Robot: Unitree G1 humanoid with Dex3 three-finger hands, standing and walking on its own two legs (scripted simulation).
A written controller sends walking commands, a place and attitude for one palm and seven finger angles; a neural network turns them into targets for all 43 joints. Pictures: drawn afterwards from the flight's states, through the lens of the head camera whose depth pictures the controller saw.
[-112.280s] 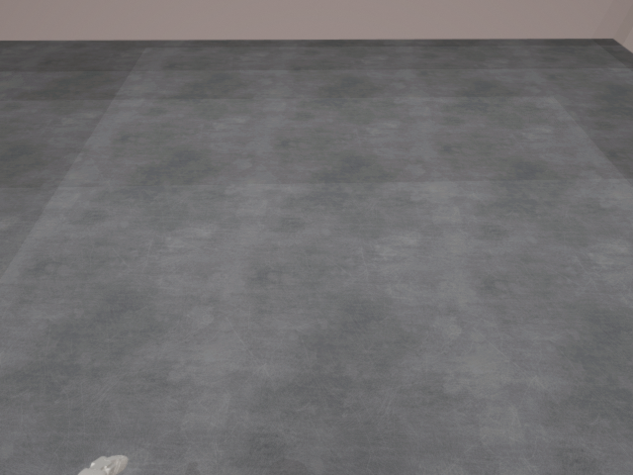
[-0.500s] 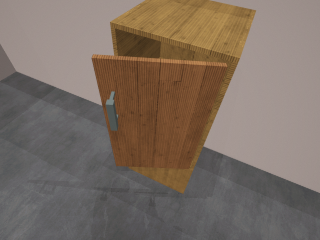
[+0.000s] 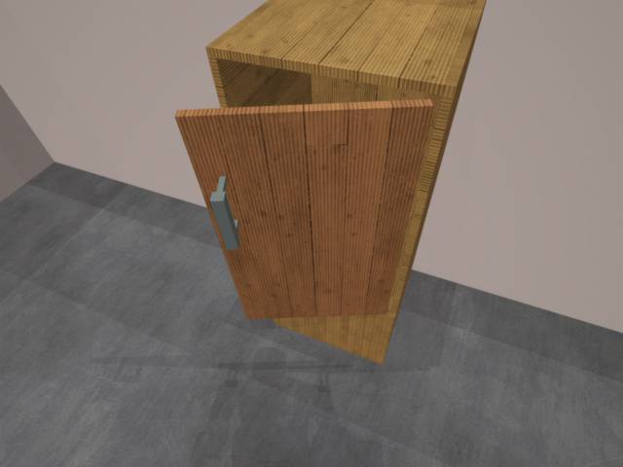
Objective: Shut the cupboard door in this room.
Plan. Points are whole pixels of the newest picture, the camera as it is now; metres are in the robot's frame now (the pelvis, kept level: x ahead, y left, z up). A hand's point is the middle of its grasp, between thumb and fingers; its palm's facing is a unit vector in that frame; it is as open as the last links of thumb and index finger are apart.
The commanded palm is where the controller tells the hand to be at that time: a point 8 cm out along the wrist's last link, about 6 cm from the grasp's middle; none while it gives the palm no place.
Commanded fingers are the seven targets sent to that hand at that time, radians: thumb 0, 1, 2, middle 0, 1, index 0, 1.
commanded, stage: come to a stop and stand still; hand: left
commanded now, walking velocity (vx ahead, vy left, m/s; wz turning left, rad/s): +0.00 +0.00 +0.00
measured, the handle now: (227, 213) +0.49 +0.17 +0.02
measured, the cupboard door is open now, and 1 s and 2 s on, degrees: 24 24 24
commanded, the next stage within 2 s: look again from close up in 0.82 s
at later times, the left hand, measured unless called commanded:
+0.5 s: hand out of the picture +0.09 +0.17 -0.16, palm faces -0.04 -0.97 -0.25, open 7.4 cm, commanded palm none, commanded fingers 0.00 0.90 0.90 -0.20 -0.30 -0.20 -0.30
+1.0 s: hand out of the picture +0.08 +0.17 -0.17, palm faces -0.01 -0.97 -0.26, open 7.4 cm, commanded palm none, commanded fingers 0.00 0.90 0.90 -0.20 -0.30 -0.20 -0.30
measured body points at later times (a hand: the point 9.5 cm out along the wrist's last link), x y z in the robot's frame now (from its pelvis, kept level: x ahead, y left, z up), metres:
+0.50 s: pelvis +0.04 -0.03 +0.00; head +0.06 -0.03 +0.45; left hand +0.09 +0.22 -0.15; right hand +0.09 -0.28 -0.15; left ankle +0.03 +0.10 -0.74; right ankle -0.01 -0.14 -0.74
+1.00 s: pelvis +0.05 -0.04 +0.00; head +0.07 -0.04 +0.45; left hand +0.09 +0.22 -0.15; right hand +0.11 -0.29 -0.15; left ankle +0.03 +0.10 -0.74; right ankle -0.01 -0.14 -0.74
